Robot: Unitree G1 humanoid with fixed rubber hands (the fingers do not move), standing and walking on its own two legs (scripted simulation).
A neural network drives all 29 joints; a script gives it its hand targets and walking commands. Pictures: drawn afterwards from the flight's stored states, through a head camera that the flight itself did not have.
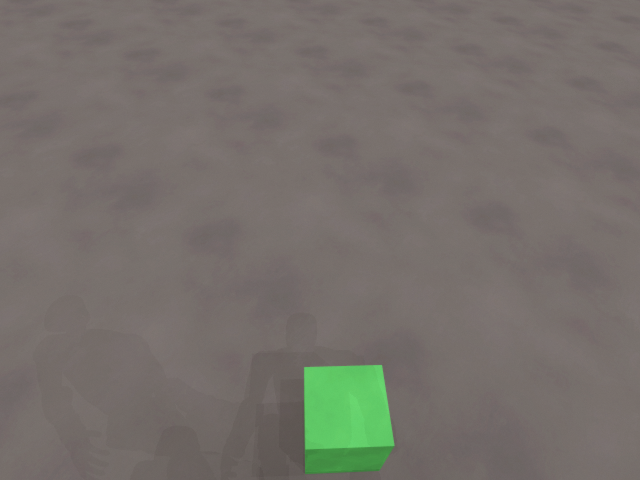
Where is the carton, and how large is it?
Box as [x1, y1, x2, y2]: [304, 365, 394, 473]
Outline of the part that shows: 381,365 304,367 305,473 379,470 394,445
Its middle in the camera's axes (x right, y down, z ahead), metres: +0.06 +0.49 +1.07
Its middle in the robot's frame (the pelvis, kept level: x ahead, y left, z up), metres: +0.42 -0.04 -0.65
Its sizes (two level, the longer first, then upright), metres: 0.210 0.200 0.250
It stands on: the floor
